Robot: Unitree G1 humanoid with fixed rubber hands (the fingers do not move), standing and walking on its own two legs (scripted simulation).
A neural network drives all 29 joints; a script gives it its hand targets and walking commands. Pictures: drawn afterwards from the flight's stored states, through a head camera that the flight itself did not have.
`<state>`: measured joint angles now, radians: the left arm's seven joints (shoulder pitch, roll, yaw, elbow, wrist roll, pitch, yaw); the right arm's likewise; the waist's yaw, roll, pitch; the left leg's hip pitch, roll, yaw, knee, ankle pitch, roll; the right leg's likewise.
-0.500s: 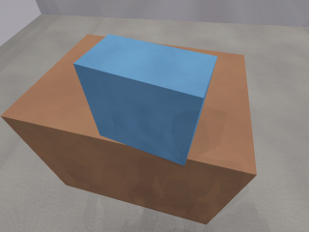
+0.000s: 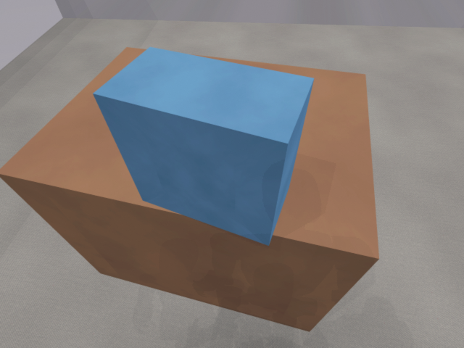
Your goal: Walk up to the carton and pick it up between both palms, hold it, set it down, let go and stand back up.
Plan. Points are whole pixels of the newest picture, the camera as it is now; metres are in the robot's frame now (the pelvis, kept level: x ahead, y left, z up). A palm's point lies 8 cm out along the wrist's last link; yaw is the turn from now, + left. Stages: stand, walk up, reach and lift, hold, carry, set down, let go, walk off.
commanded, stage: walk up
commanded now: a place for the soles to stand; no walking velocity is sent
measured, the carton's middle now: (212, 151) +0.45 +0.05 +0.08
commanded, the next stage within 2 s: none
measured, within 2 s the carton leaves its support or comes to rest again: neither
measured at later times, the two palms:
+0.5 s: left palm out of the picture +0.01 +0.25 -0.13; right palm out of the picture -0.02 -0.24 -0.13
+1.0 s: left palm out of the picture +0.04 +0.25 -0.13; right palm out of the picture +0.02 -0.22 -0.13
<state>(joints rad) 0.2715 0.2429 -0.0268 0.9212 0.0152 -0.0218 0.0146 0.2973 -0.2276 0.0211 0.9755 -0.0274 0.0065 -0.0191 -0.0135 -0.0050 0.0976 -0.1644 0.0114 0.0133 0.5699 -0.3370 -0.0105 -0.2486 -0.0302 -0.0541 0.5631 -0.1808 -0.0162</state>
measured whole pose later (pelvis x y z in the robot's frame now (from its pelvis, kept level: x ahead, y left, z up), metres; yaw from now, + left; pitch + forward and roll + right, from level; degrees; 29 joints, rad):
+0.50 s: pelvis -0.01 +0.01 +0.01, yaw -1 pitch -3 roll +0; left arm 0.28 0.24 -0.05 1.05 0.00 0.00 0.00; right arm 0.32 -0.22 0.06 1.09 0.00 -0.02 -0.01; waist 0.01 -0.01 0.03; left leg -0.14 0.02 0.03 0.44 -0.26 -0.01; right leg -0.22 -0.01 -0.04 0.46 -0.19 -0.01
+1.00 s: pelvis +0.02 +0.02 +0.01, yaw -3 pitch -2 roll +1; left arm 0.26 0.21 -0.07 1.10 0.01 -0.02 0.02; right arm 0.26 -0.21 0.05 1.10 0.00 -0.02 -0.02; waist 0.01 0.00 0.02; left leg -0.10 0.01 0.07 0.43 -0.29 0.00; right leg -0.22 -0.02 0.00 0.48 -0.22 0.00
